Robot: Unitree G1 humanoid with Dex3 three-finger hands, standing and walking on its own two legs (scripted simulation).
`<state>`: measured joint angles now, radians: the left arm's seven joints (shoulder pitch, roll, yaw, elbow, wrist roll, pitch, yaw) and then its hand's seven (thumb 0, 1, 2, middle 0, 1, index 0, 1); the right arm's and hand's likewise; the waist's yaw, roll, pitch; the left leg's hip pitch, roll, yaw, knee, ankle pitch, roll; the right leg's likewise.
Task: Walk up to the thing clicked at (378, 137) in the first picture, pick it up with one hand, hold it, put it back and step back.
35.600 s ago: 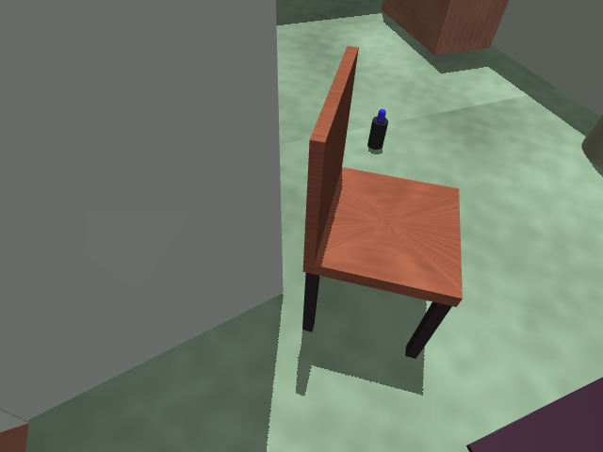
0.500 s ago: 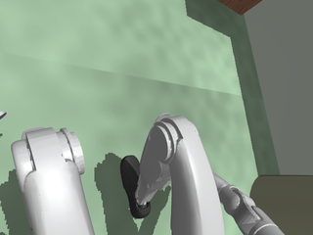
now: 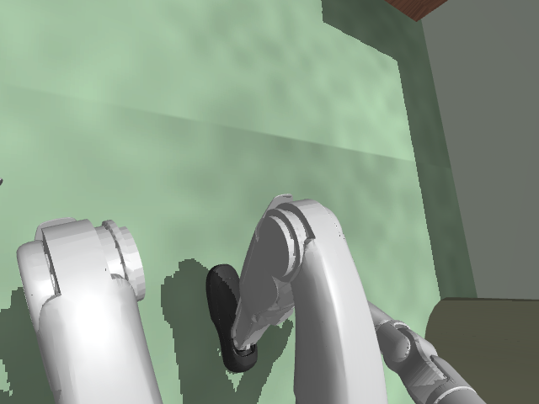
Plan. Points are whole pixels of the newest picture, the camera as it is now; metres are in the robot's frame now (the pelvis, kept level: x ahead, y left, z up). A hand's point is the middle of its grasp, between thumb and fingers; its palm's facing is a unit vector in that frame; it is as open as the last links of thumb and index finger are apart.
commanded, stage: settle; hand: left
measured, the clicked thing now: out of the picture +0.41 +0.30 -0.17
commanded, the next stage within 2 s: lift in 1.84 s
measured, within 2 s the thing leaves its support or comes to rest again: leaves its support in 0.22 s
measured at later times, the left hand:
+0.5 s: hand out of the picture +0.38 +0.31 -0.09, palm faces +0.41 -0.91 -0.03, open 11.3 cm
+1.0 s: hand out of the picture +0.38 +0.32 +0.01, palm faces +0.40 -0.92 -0.05, open 11.3 cm
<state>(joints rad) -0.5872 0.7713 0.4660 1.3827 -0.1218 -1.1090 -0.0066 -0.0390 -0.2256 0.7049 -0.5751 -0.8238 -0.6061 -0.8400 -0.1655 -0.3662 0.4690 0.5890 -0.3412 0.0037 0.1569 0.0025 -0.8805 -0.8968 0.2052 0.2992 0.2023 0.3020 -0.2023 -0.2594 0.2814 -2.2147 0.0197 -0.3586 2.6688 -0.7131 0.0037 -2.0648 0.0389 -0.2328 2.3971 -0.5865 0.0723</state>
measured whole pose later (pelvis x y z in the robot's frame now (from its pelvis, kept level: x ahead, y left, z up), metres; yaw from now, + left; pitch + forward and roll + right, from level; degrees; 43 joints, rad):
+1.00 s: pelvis +0.02 -0.02 +0.05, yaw +8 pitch +28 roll -8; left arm -0.48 0.45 0.43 0.84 -0.17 -0.68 -0.17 -0.06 -0.57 1.04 -0.64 -1.03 -0.67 -1.05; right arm 0.03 -0.30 0.09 0.68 -0.09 0.04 0.09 0.01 -0.91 -0.90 0.20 0.30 0.20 0.30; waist -0.09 -0.03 -0.06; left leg -2.22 0.02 -0.15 2.42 -0.70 -0.01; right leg -2.16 -0.03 -0.08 2.32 -0.65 0.03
